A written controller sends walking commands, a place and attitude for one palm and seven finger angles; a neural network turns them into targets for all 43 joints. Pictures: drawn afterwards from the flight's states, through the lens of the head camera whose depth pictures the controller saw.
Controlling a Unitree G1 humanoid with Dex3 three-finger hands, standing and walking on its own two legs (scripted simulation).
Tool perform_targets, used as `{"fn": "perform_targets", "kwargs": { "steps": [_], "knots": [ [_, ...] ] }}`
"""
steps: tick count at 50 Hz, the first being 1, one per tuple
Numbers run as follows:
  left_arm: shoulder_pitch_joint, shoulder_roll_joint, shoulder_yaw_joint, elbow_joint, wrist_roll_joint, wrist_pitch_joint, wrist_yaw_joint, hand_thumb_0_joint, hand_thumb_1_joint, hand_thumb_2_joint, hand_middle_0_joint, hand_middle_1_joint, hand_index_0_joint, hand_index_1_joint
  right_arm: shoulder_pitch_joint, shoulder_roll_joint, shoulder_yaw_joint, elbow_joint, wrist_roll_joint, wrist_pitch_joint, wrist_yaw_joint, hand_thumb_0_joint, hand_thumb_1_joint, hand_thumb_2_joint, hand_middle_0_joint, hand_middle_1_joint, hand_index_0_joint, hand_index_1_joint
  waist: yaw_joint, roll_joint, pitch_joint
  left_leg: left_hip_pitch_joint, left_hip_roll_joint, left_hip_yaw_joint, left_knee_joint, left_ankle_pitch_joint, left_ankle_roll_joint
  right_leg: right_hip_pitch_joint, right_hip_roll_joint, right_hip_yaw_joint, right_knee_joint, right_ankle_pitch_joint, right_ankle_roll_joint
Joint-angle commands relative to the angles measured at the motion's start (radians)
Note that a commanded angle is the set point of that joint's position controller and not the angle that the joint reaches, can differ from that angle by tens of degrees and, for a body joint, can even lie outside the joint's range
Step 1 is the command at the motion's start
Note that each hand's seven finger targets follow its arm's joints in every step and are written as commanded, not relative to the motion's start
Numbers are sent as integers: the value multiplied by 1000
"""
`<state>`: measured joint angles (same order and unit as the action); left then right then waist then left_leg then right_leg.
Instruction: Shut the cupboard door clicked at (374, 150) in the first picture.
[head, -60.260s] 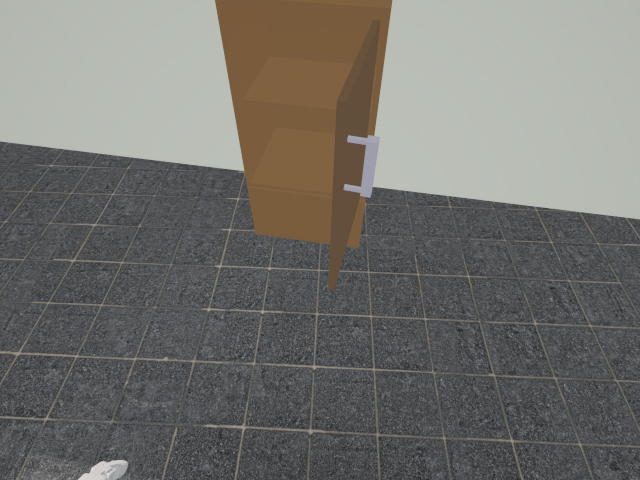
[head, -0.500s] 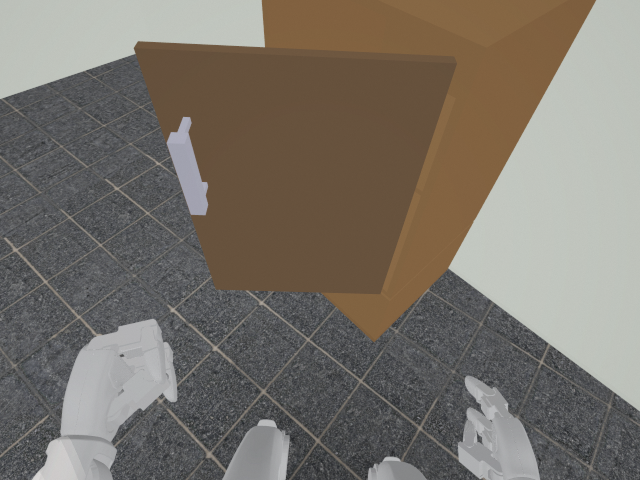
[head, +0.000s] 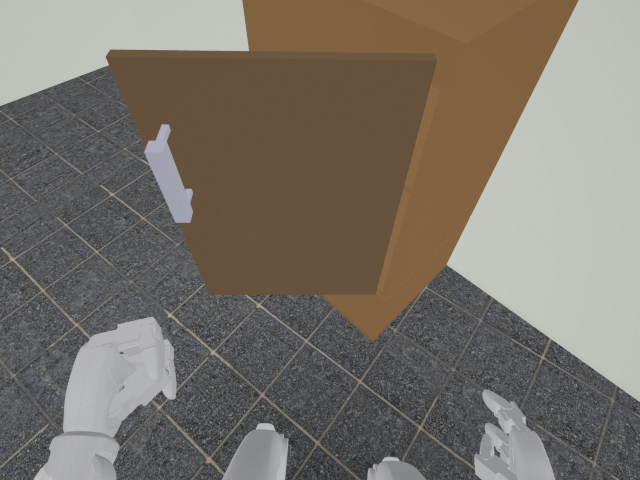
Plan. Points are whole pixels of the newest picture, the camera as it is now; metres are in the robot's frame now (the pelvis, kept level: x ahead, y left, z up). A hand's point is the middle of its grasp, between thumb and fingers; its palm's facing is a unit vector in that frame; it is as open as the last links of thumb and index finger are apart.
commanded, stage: bring the fist close to the handle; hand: left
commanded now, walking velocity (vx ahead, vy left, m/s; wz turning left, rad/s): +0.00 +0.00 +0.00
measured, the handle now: (174, 175) +0.52 +0.26 +0.06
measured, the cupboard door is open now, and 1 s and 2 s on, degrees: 46 46 44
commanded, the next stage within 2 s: push the door shut along its arc in 1.50 s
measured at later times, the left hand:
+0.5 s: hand (173, 308) +0.30 +0.20 +0.06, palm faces +0.06 -1.00 -0.03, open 3.1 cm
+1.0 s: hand (190, 236) +0.40 +0.20 +0.06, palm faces +0.08 -1.00 -0.03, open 3.1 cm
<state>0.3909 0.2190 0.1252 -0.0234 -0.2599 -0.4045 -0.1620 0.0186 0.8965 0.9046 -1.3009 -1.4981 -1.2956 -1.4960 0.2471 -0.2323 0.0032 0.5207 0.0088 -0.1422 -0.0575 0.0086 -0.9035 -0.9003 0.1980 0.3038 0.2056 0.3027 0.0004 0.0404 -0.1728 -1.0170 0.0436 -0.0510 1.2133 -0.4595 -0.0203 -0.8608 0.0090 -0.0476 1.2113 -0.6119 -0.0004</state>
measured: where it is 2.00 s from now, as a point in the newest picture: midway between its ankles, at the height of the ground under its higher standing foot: outside the picture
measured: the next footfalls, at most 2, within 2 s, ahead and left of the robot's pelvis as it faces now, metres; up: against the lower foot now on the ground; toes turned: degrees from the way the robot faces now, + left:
none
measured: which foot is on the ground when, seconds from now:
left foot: down 0.00-1.00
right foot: down 0.00-1.00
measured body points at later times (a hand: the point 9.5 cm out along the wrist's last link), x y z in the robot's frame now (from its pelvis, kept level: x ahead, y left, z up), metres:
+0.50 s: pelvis +0.00 +0.01 +0.00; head +0.06 +0.01 +0.45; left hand +0.29 +0.25 +0.06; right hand +0.16 -0.23 -0.08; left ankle +0.07 +0.13 -0.64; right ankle -0.01 -0.12 -0.64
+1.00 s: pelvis +0.00 +0.01 +0.01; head +0.09 +0.02 +0.45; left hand +0.39 +0.26 +0.06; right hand +0.10 -0.25 -0.10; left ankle +0.07 +0.13 -0.64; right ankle -0.01 -0.12 -0.64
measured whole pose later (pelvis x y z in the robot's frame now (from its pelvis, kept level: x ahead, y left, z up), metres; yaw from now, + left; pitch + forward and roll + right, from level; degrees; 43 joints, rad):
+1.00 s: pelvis +0.00 +0.01 +0.01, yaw -1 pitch +18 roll -3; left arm -0.40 0.31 0.27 0.70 -0.18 -0.41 -0.13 0.02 0.90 0.90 -1.30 -1.50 -1.30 -1.50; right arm 0.28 -0.25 0.01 0.63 0.00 -0.06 -0.04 0.00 -0.90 -0.90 0.20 0.30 0.21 0.30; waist -0.06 0.03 -0.15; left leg -1.05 0.05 -0.02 1.16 -0.43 0.00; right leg -0.90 0.01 -0.02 1.16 -0.57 0.02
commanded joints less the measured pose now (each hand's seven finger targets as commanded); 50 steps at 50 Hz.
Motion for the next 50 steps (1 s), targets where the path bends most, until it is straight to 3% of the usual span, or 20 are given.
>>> {"fn": "perform_targets", "kwargs": {
  "steps": [1, 3, 5, 10, 12, 16, 18, 21, 22, 25, 28, 30, 33, 37, 41, 44, 46, 47, 48, 50],
  "knots": [
    [-53, 114, 73, -204, -11, -64, -4, 0, 900, 900, -1300, -1500, -1300, -1500, -55, -116, -48, -164, 4, -49, -11, 0, -900, -900, 200, 300, 200, 300, -1, -2, -168, 241, -34, 19, -158, 121, 46, 31, 22, 24, -232, 208, -15],
    [-45, 110, 77, -201, -12, -64, -5, 0, 900, 900, -1300, -1500, -1300, -1500, -55, -116, -49, -166, 3, -45, -13, 0, -900, -900, 200, 300, 200, 300, 0, -30, -184, 239, -34, 18, -152, 132, 47, 42, 22, 26, -228, 221, -14],
    [-57, 107, 72, -207, -13, -67, -8, 0, 900, 900, -1300, -1500, -1300, -1500, -54, -116, -49, -167, 4, -44, -12, 0, -900, -900, 200, 300, 200, 300, -2, -9, -176, 249, -34, 18, -156, 134, 45, 33, 24, 20, -224, 227, -15],
    [-237, 104, 46, -169, 4, -76, -1, 0, 900, 900, -1300, -1500, -1300, -1500, -51, -124, -41, -141, -2, -49, -17, 0, -900, -900, 200, 300, 200, 300, -28, 3, -184, 254, -31, 4, -146, 106, 47, -16, 25, 11, -211, 193, -18],
    [-270, 143, 87, -126, 0, -63, -2, 0, 900, 900, -1300, -1500, -1300, -1500, -44, -131, -42, -132, 1, -46, -20, 0, -900, -900, 200, 300, 200, 300, -23, -2, -181, 242, -28, 3, -151, 88, 47, -14, 29, 16, -223, 168, -19],
    [-364, 137, 78, -89, 7, -34, -5, 0, 900, 900, -1300, -1500, -1300, -1500, -47, -130, -39, -123, 5, -38, -20, 0, -900, -900, 200, 300, 200, 300, -17, 31, -225, 289, -29, 8, -171, 117, 45, 7, 26, 12, -226, 205, -21],
    [-396, 149, 97, -43, 6, -16, 0, 0, 900, 900, -1300, -1500, -1300, -1500, -45, -132, -39, -114, 4, -35, -21, 0, -900, -900, 200, 300, 200, 300, -15, 17, -234, 286, -28, 10, -172, 129, 45, 21, 25, 17, -232, 220, -19],
    [-479, 156, 110, 24, 9, -7, 7, 0, 900, 900, -1300, -1500, -1300, -1500, -42, -134, -36, -103, 5, -25, -19, 0, -900, -900, 200, 300, 200, 300, -21, 11, -213, 287, -27, 12, -186, 117, 42, 15, 26, 12, -241, 210, -18],
    [-496, 186, 142, 54, 10, -6, 12, 0, 900, 900, -1300, -1500, -1300, -1500, -35, -140, -37, -95, 3, -21, -20, 0, -900, -900, 200, 300, 200, 300, -18, 1, -210, 277, -25, 7, -189, 115, 42, 19, 28, 12, -242, 206, -20],
    [-587, 172, 136, 117, 11, -21, 10, 0, 900, 900, -1300, -1500, -1300, -1500, -33, -141, -38, -83, 3, -15, -17, 0, -900, -900, 200, 300, 200, 300, -24, 0, -228, 289, -26, 14, -190, 127, 40, 18, 25, 15, -241, 222, -18],
    [-642, 174, 125, 145, 22, -34, 9, 0, 900, 900, -1300, -1500, -1300, -1500, -23, -145, -41, -73, 3, -13, -13, 0, -900, -900, 200, 300, 200, 300, -24, 46, -259, 328, -23, 15, -196, 153, 37, 17, 24, 11, -234, 251, -22],
    [-701, 161, 107, 177, 26, -39, 9, 0, 900, 900, -1300, -1500, -1300, -1500, -13, -150, -44, -63, 3, -10, -9, 0, -900, -900, 200, 300, 200, 300, -35, 36, -261, 348, -20, 6, -203, 157, 35, 1, 26, 3, -232, 256, -22],
    [-754, 196, 148, 262, 30, -39, 13, 0, 900, 900, -1300, -1500, -1300, -1500, 3, -158, -46, -49, 2, 2, -8, 0, -900, -900, 200, 300, 200, 300, -37, -4, -260, 322, -20, 10, -200, 159, 38, 9, 26, 8, -236, 264, -19],
    [-873, 236, 177, 317, 43, -58, 22, 0, 900, 900, -1300, -1500, -1300, -1500, 20, -165, -51, -31, -1, 14, -8, 0, -900, -900, 200, 300, 200, 300, -42, 17, -284, 343, -17, 4, -203, 158, 35, -5, 28, 7, -231, 257, -22],
    [-965, 232, 171, 379, 56, -74, 28, 0, 900, 900, -1300, -1500, -1300, -1500, 34, -166, -55, -16, -2, 23, -2, 0, -900, -900, 200, 300, 200, 300, -47, 47, -314, 386, -14, 0, -204, 186, 29, -22, 27, 3, -226, 279, -24],
    [-1014, 246, 178, 451, 66, -74, 28, 0, 900, 900, -1300, -1500, -1300, -1500, 50, -170, -55, -5, -3, 35, 2, 0, -900, -900, 200, 300, 200, 300, -54, 49, -319, 380, -13, 2, -200, 187, 29, -28, 27, 5, -226, 283, -23],
    [-1089, 254, 179, 509, 72, -73, 26, 0, 900, 900, -1300, -1500, -1300, -1500, 61, -173, -55, 7, -3, 44, 2, 0, -900, -900, 200, 300, 200, 300, -74, 28, -295, 367, -11, -2, -199, 167, 31, -49, 28, 5, -232, 269, -20],
    [-1102, 276, 198, 537, 74, -72, 26, 0, 900, 900, -1300, -1500, -1300, -1500, 73, -176, -55, 9, -6, 48, 2, 0, -900, -900, 200, 300, 200, 300, -70, 28, -300, 356, -13, -2, -195, 164, 33, -45, 31, 7, -232, 265, -21],
    [-1146, 281, 200, 550, 78, -77, 26, 0, 900, 900, -1300, -1500, -1300, -1500, 74, -176, -55, 14, -5, 52, 2, 0, -900, -900, 200, 300, 200, 300, -79, 23, -309, 362, -11, -2, -193, 173, 34, -47, 28, 8, -231, 276, -20],
    [-1163, 285, 212, 567, 79, -87, 21, 0, 900, 900, -1300, -1500, -1300, -1500, 84, -175, -58, 15, -9, 58, 6, 0, -900, -900, 200, 300, 200, 300, -70, 40, -355, 384, -13, 2, -182, 217, 33, -35, 28, 11, -222, 314, -21]
  ]
}}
